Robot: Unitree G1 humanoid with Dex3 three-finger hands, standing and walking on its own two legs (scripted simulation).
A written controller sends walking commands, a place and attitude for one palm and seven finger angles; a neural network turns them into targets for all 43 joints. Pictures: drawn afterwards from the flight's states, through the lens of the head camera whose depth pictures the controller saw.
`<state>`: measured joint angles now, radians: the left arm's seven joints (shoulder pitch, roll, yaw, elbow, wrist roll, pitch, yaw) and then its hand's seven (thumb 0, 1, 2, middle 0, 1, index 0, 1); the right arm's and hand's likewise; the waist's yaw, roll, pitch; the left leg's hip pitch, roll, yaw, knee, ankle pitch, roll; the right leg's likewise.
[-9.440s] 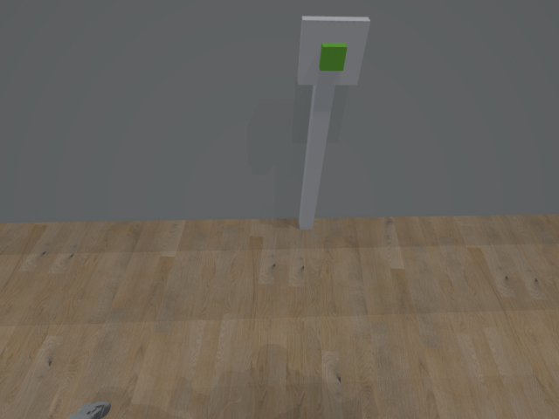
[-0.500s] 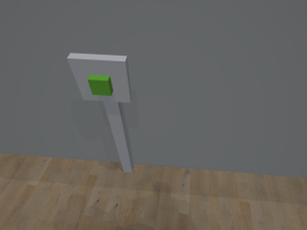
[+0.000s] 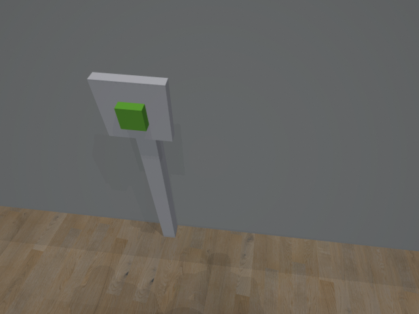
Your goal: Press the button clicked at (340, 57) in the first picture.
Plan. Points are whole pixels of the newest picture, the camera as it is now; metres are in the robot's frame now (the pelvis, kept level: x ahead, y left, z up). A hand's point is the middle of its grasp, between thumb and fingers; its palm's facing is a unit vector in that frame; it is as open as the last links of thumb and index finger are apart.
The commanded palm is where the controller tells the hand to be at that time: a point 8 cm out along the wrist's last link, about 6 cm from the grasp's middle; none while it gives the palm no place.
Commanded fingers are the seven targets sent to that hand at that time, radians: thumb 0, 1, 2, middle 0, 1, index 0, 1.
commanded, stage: look again from close up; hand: left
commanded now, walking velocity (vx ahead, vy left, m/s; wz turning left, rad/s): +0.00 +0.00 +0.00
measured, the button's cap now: (132, 115) +0.54 +0.23 +0.06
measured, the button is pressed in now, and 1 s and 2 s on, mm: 0 0 0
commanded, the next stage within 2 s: shuffle to correct the standing spot in 0.50 s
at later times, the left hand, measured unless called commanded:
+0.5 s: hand out of the picture -0.02 +0.16 -0.18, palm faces +0.04 -0.98 -0.17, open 7.4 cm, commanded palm none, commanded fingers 0.00 0.90 0.90 -0.20 -0.30 -0.20 -0.30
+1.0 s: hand out of the picture -0.01 +0.19 -0.19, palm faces +0.04 -0.99 -0.15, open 7.4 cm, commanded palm none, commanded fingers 0.00 0.90 0.90 -0.20 -0.30 -0.20 -0.30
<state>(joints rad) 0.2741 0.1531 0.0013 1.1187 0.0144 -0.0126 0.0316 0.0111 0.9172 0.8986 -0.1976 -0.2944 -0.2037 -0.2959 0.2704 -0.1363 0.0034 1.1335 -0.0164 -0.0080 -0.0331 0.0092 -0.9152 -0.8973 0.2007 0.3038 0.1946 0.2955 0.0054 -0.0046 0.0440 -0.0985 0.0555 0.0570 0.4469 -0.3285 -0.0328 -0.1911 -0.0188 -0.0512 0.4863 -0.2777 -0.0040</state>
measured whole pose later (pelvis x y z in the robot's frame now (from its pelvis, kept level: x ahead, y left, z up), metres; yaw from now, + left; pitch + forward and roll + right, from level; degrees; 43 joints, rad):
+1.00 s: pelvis +0.03 +0.03 -0.01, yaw -1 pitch +0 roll -1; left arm 0.36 0.14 0.05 1.10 0.03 0.01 0.02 0.01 0.91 0.90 -0.20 -0.29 -0.20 -0.30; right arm 0.39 -0.11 -0.01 1.09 -0.04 -0.04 -0.03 0.01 -0.91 -0.90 0.20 0.30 0.19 0.30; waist 0.00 -0.03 0.04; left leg -0.10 0.03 0.10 0.52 -0.42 0.02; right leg -0.34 -0.03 -0.07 0.85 -0.52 -0.06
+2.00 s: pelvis +0.05 +0.03 +0.00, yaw +0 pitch -1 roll +1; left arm 0.26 0.14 -0.01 1.12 0.01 -0.01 0.03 0.01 0.91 0.90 -0.20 -0.29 -0.20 -0.30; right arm 0.31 -0.17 0.02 1.11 -0.02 0.00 -0.02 0.01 -0.92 -0.90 0.20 0.30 0.19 0.30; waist -0.01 0.04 0.04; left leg -0.09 0.03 0.12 0.41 -0.30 -0.01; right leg -0.22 -0.03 -0.09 0.48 -0.24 -0.03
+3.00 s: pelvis +0.06 +0.01 +0.00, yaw +0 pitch -1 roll +0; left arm 0.28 0.13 0.00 1.15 0.01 -0.02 0.03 0.01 0.92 0.90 -0.20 -0.29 -0.20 -0.30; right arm 0.32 -0.10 0.01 1.15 -0.02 -0.01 -0.04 0.01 -0.91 -0.90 0.20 0.30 0.19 0.30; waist 0.00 0.01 0.04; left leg -0.08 0.07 0.09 0.41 -0.30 -0.04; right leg -0.20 0.01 -0.12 0.46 -0.25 -0.06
